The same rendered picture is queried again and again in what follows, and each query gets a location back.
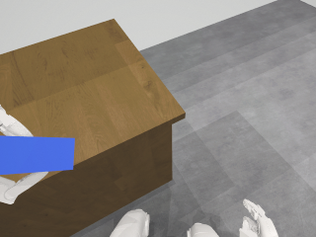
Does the robot right hand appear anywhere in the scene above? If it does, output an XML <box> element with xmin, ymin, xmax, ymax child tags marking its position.
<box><xmin>239</xmin><ymin>199</ymin><xmax>278</xmax><ymax>237</ymax></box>

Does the right robot thigh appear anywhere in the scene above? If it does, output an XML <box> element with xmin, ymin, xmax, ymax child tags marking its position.
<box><xmin>187</xmin><ymin>223</ymin><xmax>219</xmax><ymax>237</ymax></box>

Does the table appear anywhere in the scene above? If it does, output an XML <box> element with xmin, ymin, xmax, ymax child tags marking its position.
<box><xmin>0</xmin><ymin>19</ymin><xmax>186</xmax><ymax>237</ymax></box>

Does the robot thigh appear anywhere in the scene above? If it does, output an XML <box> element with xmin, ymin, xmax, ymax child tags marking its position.
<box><xmin>187</xmin><ymin>223</ymin><xmax>219</xmax><ymax>237</ymax></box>
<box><xmin>110</xmin><ymin>209</ymin><xmax>150</xmax><ymax>237</ymax></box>

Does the sponge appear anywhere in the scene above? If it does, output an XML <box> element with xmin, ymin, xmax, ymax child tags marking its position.
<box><xmin>0</xmin><ymin>135</ymin><xmax>75</xmax><ymax>175</ymax></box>

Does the left robot thigh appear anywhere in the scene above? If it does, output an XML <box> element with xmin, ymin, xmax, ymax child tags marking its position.
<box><xmin>110</xmin><ymin>209</ymin><xmax>150</xmax><ymax>237</ymax></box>

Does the robot left hand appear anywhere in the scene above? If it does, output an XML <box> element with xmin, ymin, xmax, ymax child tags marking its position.
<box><xmin>0</xmin><ymin>105</ymin><xmax>48</xmax><ymax>204</ymax></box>

